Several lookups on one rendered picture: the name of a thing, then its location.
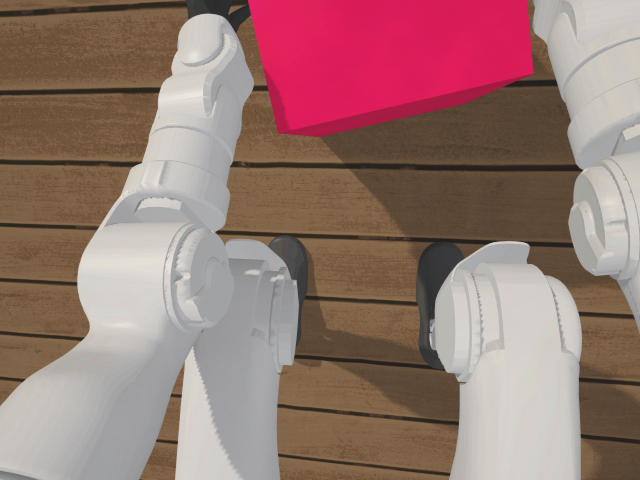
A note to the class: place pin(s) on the left robot upper arm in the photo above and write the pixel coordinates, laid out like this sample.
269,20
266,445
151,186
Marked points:
148,290

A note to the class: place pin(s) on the left robot hand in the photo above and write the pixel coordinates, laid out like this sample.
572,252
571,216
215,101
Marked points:
218,7

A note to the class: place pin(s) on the carton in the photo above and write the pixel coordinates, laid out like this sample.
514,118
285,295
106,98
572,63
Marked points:
338,65

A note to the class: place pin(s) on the robot right thigh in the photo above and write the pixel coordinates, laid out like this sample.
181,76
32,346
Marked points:
519,408

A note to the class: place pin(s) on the right robot shin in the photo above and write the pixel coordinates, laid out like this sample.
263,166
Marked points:
517,252

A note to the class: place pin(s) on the right robot upper arm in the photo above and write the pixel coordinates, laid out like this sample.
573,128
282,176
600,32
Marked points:
604,222

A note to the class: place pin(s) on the left robot forearm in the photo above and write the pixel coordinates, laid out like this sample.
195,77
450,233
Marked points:
184,173

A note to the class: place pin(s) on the right robot forearm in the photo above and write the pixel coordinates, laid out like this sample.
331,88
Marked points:
594,50

